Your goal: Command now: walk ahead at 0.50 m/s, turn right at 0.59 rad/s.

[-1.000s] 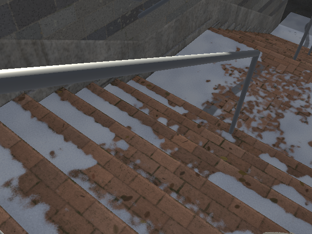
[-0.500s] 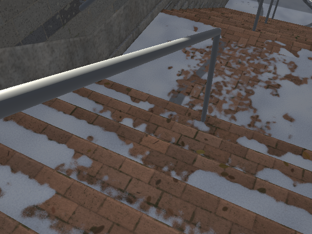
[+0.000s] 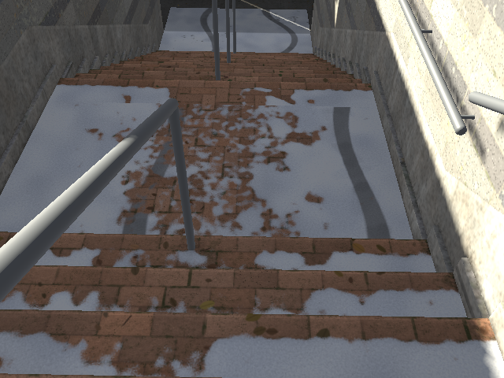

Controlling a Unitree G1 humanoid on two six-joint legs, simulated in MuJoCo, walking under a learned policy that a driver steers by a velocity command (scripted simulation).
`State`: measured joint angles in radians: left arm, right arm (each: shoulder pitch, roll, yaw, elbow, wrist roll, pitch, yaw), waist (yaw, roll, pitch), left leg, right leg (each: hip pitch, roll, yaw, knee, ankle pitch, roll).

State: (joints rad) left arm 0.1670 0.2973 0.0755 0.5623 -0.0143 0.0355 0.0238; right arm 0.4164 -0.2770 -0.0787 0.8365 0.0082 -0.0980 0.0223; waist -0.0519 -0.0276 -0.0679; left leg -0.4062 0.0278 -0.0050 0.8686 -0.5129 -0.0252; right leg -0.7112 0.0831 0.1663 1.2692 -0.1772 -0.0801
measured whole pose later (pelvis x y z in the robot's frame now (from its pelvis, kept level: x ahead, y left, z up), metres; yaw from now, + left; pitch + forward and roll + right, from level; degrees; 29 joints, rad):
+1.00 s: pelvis +0.46 -0.10 -0.30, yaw -21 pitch +1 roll +0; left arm 0.21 0.18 0.04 0.77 0.01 0.07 0.08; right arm 0.39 -0.12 0.02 0.89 0.00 -0.02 -0.02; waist -0.01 -0.04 0.03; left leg -0.34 -0.08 -0.03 0.60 -0.27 0.06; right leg -0.74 -0.01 0.21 1.26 -0.19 0.06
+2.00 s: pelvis +0.52 -0.17 -0.28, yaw -22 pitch -1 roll +0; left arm 0.23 0.16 0.05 1.06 -0.02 0.06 0.05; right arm 0.42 -0.14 -0.03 1.02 0.00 0.03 -0.05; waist -0.01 0.00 0.03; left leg -0.06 0.01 -0.05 0.34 -0.27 -0.01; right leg -0.18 0.02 0.09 0.35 -0.16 0.02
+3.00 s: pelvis +0.84 -0.24 -0.48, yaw -1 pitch +3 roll +1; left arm 0.15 0.23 0.05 0.80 0.02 -0.08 0.05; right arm 0.38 -0.17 -0.03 0.90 0.00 -0.04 -0.01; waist -0.01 -0.02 -0.03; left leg -0.35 -0.16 -0.07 0.73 -0.42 0.10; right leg -0.79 -0.10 0.14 1.22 -0.16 0.06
